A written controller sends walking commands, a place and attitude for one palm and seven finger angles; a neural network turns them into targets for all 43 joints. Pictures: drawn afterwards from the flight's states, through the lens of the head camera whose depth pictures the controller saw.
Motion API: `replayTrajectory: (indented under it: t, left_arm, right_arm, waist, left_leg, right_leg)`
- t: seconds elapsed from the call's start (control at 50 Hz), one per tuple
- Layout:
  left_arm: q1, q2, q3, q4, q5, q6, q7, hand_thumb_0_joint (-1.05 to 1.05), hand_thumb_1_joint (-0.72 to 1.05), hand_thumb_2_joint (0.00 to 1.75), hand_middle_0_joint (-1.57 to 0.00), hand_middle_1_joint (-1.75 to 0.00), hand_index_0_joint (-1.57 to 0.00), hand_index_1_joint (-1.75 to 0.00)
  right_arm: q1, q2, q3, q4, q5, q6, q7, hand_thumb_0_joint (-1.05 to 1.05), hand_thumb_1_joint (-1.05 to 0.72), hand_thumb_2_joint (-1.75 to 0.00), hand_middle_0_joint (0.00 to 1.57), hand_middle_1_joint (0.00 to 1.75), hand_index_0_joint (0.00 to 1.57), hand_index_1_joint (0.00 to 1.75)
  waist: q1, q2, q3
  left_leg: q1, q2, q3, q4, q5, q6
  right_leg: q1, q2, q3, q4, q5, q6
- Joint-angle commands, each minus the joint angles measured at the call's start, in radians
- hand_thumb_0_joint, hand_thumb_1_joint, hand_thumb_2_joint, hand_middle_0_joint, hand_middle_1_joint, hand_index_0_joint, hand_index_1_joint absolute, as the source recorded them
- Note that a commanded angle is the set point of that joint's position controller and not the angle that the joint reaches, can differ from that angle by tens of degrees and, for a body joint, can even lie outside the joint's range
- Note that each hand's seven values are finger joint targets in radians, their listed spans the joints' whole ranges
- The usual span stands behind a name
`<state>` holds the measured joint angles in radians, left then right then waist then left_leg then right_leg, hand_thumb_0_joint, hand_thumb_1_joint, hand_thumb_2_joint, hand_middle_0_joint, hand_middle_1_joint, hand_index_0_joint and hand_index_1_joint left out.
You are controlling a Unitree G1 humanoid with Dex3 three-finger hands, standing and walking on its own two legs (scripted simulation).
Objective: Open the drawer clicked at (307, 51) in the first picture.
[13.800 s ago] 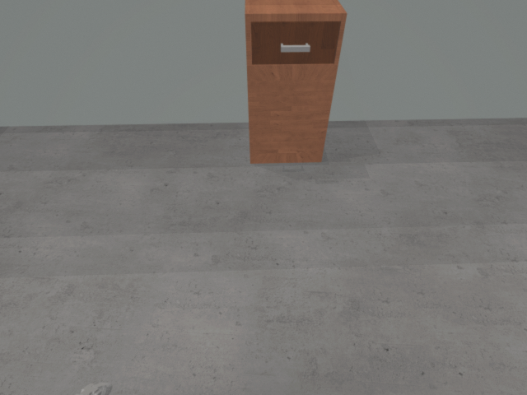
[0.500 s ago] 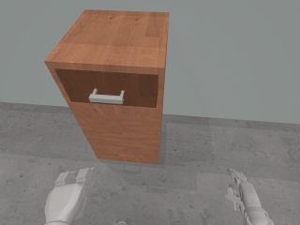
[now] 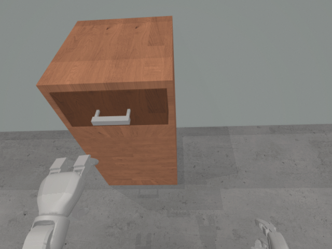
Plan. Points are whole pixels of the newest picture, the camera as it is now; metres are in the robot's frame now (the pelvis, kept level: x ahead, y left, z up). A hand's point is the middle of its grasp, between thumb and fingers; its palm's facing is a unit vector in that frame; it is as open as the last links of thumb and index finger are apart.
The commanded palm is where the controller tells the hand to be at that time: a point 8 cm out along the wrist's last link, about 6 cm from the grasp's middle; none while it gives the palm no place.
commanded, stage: raise the hand with hooked fingers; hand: left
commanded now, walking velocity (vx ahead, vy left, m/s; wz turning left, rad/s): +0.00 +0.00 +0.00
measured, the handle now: (112, 116) +0.52 +0.25 -0.05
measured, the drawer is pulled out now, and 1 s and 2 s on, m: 0.00 0.00 0.00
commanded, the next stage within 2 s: move the hooked fingers above the handle in 0.94 s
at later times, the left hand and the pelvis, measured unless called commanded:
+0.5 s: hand (56, 150) +0.29 +0.28 +0.10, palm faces +0.08 -0.07 -0.99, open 13.8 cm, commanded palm +0.27 +0.28 +0.15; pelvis +0.00 +0.03 +0.02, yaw +0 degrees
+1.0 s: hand (66, 149) +0.29 +0.25 +0.10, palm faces +0.10 -0.07 -0.99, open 13.9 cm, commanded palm +0.27 +0.25 +0.16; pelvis -0.01 +0.01 +0.03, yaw +1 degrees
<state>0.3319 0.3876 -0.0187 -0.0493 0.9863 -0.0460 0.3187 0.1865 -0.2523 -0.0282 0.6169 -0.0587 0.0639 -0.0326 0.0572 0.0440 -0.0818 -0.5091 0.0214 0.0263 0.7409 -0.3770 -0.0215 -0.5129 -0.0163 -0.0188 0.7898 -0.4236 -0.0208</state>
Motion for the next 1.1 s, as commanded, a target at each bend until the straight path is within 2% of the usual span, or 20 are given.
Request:
replayTrajectory:
  t: [0.0,0.06,0.1,0.18,0.26,0.3,0.36,0.42,0.44,0.52,0.6,0.66,0.72,0.76,0.78,0.84,0.88,1.0,1.04,1.08]
  left_arm:
    - [-0.199,0.19,0.176,-0.2,0.015,0.003,0.122,0.0,-0.24,0.41,-0.28,-1.03,-0.28,-1.03]
    - [-0.26,0.152,0.113,-0.16,0.01,0.072,0.114,0.0,-0.31,0.38,-0.29,-1.08,-0.29,-1.08]
    - [-0.313,0.13,0.058,-0.144,-0.003,0.129,0.079,0.0,-0.36,0.36,-0.29,-1.11,-0.29,-1.11]
    - [-0.424,0.162,0.019,-0.145,-0.006,0.197,-0.02,0.0,-0.45,0.32,-0.3,-1.17,-0.3,-1.17]
    - [-0.499,0.204,0.032,-0.119,0.012,0.201,-0.091,0.0,-0.5,0.3,-0.3,-1.2,-0.3,-1.2]
    - [-0.551,0.215,0.041,-0.098,0.015,0.192,-0.11,0.0,-0.5,0.3,-0.3,-1.2,-0.3,-1.2]
    - [-0.612,0.225,0.047,-0.081,0.017,0.179,-0.129,0.0,-0.5,0.3,-0.3,-1.2,-0.3,-1.2]
    - [-0.664,0.233,0.046,-0.061,-0.001,0.172,-0.154,0.0,-0.5,0.3,-0.3,-1.2,-0.3,-1.2]
    - [-0.682,0.229,0.039,-0.049,-0.009,0.169,-0.166,0.0,-0.5,0.3,-0.3,-1.2,-0.3,-1.2]
    - [-0.764,0.249,0.034,-0.03,-0.025,0.149,-0.204,0.0,-0.5,0.3,-0.3,-1.2,-0.3,-1.2]
    - [-0.656,0.212,0.02,0.004,-0.045,0.125,-0.242,0.0,-0.5,0.3,-0.3,-1.2,-0.3,-1.2]
    - [-0.649,0.232,0.045,-0.046,-0.047,0.091,-0.238,0.0,-0.5,0.3,-0.3,-1.2,-0.3,-1.2]
    - [-0.671,0.262,0.081,-0.083,-0.036,0.053,-0.201,0.0,-0.5,0.3,-0.3,-1.2,-0.3,-1.2]
    - [-0.682,0.279,0.105,-0.101,-0.03,0.034,-0.165,0.0,-0.5,0.3,-0.3,-1.2,-0.3,-1.2]
    - [-0.684,0.303,0.133,-0.104,-0.027,0.032,-0.146,0.0,-0.5,0.3,-0.3,-1.2,-0.3,-1.2]
    - [-0.694,0.272,0.114,-0.072,-0.025,0.045,-0.106,0.0,-0.5,0.3,-0.3,-1.2,-0.3,-1.2]
    - [-0.69,0.267,0.111,-0.041,-0.025,0.07,-0.095,0.0,-0.5,0.3,-0.3,-1.2,-0.3,-1.2]
    - [-0.657,0.217,0.027,0.002,-0.044,0.135,-0.149,0.0,-0.5,0.3,-0.3,-1.2,-0.3,-1.2]
    - [-0.676,0.225,0.02,0.008,-0.047,0.135,-0.173,0.0,-0.5,0.3,-0.3,-1.2,-0.3,-1.2]
    - [-0.69,0.265,0.055,0.053,-0.042,0.125,-0.188,0.0,-0.5,0.3,-0.3,-1.2,-0.3,-1.2]
  right_arm:
    - [-0.145,-0.073,-0.047,-0.17,0.007,-0.058,0.007,0.0,-0.9,-0.9,0.2,0.3,0.2,0.3]
    - [-0.152,-0.085,-0.054,-0.165,0.024,-0.049,0.014,0.0,-0.9,-0.9,0.2,0.3,0.2,0.3]
    - [-0.164,-0.091,-0.052,-0.168,0.038,-0.044,0.014,0.0,-0.9,-0.9,0.2,0.3,0.2,0.3]
    - [-0.183,-0.097,-0.037,-0.178,0.049,-0.03,0.002,0.0,-0.9,-0.9,0.2,0.3,0.2,0.3]
    - [-0.176,-0.088,-0.017,-0.175,0.048,-0.015,-0.003,0.0,-0.9,-0.9,0.2,0.3,0.2,0.3]
    - [-0.176,-0.083,-0.008,-0.17,0.051,-0.009,-0.002,0.0,-0.9,-0.9,0.2,0.3,0.2,0.3]
    - [-0.167,-0.08,-0.005,-0.163,0.053,-0.005,-0.001,0.0,-0.9,-0.9,0.2,0.3,0.2,0.3]
    - [-0.161,-0.082,-0.004,-0.16,0.057,-0.004,-0.001,0.0,-0.9,-0.9,0.2,0.3,0.2,0.3]
    - [-0.162,-0.084,-0.004,-0.159,0.058,-0.003,-0.003,0.0,-0.9,-0.9,0.2,0.3,0.2,0.3]
    - [-0.155,-0.091,-0.004,-0.148,0.061,-0.005,-0.007,0.0,-0.9,-0.9,0.2,0.3,0.2,0.3]
    - [-0.14,-0.096,-0.009,-0.153,0.062,-0.005,0.003,0.0,-0.9,-0.9,0.2,0.3,0.2,0.3]
    - [-0.142,-0.1,-0.014,-0.158,0.06,-0.005,0.007,0.0,-0.9,-0.9,0.2,0.3,0.2,0.3]
    - [-0.146,-0.098,-0.016,-0.156,0.057,-0.013,0.008,0.0,-0.9,-0.9,0.2,0.3,0.2,0.3]
    - [-0.144,-0.095,-0.021,-0.15,0.057,-0.019,0.005,0.0,-0.9,-0.9,0.2,0.3,0.2,0.3]
    - [-0.141,-0.099,-0.024,-0.145,0.056,-0.021,0.004,0.0,-0.9,-0.9,0.2,0.3,0.2,0.3]
    - [-0.142,-0.094,-0.029,-0.13,0.065,-0.025,0.005,0.0,-0.9,-0.9,0.2,0.3,0.2,0.3]
    - [-0.145,-0.098,-0.033,-0.127,0.069,-0.024,0.005,0.0,-0.9,-0.9,0.2,0.3,0.2,0.3]
    - [-0.17,-0.1,-0.025,-0.134,0.078,-0.021,-0.003,0.0,-0.9,-0.9,0.2,0.3,0.2,0.3]
    - [-0.174,-0.104,-0.021,-0.135,0.076,-0.019,-0.008,0.0,-0.9,-0.9,0.2,0.3,0.2,0.3]
    - [-0.169,-0.107,-0.015,-0.131,0.074,-0.016,-0.015,0.0,-0.9,-0.9,0.2,0.3,0.2,0.3]
  waist:
    - [0.003,-0.017,-0.234]
    - [-0.001,0.037,-0.229]
    - [-0.007,0.015,-0.212]
    - [0.001,-0.013,-0.192]
    - [0.011,-0.014,-0.16]
    - [0.013,0.025,-0.134]
    - [0.014,0.042,-0.15]
    - [0.01,0.024,-0.172]
    - [0.005,0.002,-0.155]
    - [-0.003,0.0,-0.159]
    - [0.011,-0.013,-0.151]
    - [0.017,-0.037,-0.167]
    - [0.024,0.005,-0.161]
    - [0.029,0.007,-0.19]
    - [0.031,-0.003,-0.2]
    - [0.024,0.015,-0.178]
    - [0.021,-0.005,-0.185]
    - [0.011,-0.071,-0.164]
    - [0.007,-0.091,-0.149]
    - [0.008,-0.112,-0.12]
  left_leg:
    - [0.135,-0.06,0.0,-0.046,0.301,0.053]
    - [0.174,-0.05,-0.004,-0.075,0.328,0.048]
    - [0.193,-0.044,-0.01,-0.104,0.332,0.049]
    - [0.238,-0.034,-0.029,-0.168,0.355,0.049]
    - [0.277,-0.029,-0.037,-0.21,0.388,0.047]
    - [0.288,-0.027,-0.041,-0.233,0.384,0.039]
    - [0.323,-0.025,-0.045,-0.248,0.429,0.035]
    - [0.34,-0.03,-0.045,-0.262,0.437,0.035]
    - [0.339,-0.031,-0.043,-0.268,0.427,0.037]
    - [0.352,-0.037,-0.038,-0.284,0.409,0.041]
    - [0.34,-0.042,-0.027,-0.292,0.409,0.044]
    - [0.335,-0.044,-0.023,-0.29,0.426,0.047]
    - [0.33,-0.047,-0.025,-0.295,0.398,0.046]
    - [0.339,-0.052,-0.022,-0.284,0.413,0.049]
    - [0.331,-0.053,-0.02,-0.285,0.401,0.048]
    - [0.316,-0.058,-0.009,-0.284,0.382,0.046]
    - [0.313,-0.06,-0.003,-0.283,0.367,0.048]
    - [0.293,-0.068,0.017,-0.286,0.333,0.058]
    - [0.285,-0.071,0.021,-0.283,0.32,0.061]
    - [0.259,-0.073,0.022,-0.283,0.297,0.062]
  right_leg:
    - [0.105,0.018,0.017,-0.122,0.376,-0.011]
    - [0.096,0.029,-0.018,-0.124,0.351,-0.017]
    - [0.111,0.031,-0.025,-0.144,0.334,-0.015]
    - [0.162,0.033,-0.028,-0.18,0.305,-0.017]
    - [0.195,0.035,-0.037,-0.212,0.299,-0.019]
    - [0.204,0.038,-0.038,-0.23,0.278,-0.025]
    - [0.227,0.043,-0.039,-0.25,0.302,-0.027]
    - [0.261,0.043,-0.037,-0.27,0.32,-0.025]
    - [0.26,0.044,-0.037,-0.281,0.322,-0.022]
    - [0.281,0.044,-0.034,-0.308,0.323,-0.021]
    - [0.304,0.041,-0.033,-0.323,0.338,-0.019]
    - [0.317,0.041,-0.031,-0.32,0.366,-0.017]
    - [0.309,0.041,-0.027,-0.321,0.336,-0.022]
    - [0.31,0.04,-0.022,-0.317,0.355,-0.021]
    - [0.321,0.041,-0.019,-0.32,0.346,-0.02]
    - [0.3,0.039,-0.02,-0.317,0.34,-0.021]
    - [0.304,0.04,-0.017,-0.323,0.333,-0.016]
    - [0.327,0.025,0.0,-0.337,0.354,0.0]
    - [0.324,0.022,0.006,-0.341,0.361,0.005]
    - [0.317,0.022,0.009,-0.347,0.341,0.007]
